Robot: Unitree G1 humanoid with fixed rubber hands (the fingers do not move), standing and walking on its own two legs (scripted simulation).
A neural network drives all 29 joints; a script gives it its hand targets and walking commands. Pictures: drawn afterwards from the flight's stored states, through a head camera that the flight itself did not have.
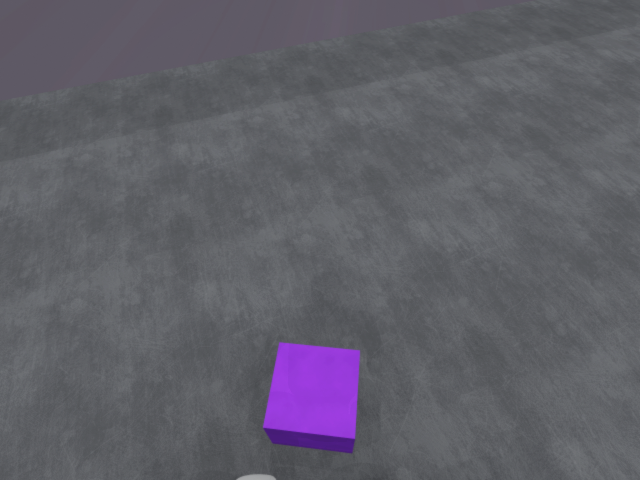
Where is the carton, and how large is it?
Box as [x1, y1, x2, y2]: [263, 342, 359, 452]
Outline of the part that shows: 279,342 263,428 273,443 351,452 355,430 359,350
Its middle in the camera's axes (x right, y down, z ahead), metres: -0.02 +0.45 +1.11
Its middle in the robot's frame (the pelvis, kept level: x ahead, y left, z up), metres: +0.41 +0.06 -0.68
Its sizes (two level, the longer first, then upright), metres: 0.233 0.229 0.195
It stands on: the floor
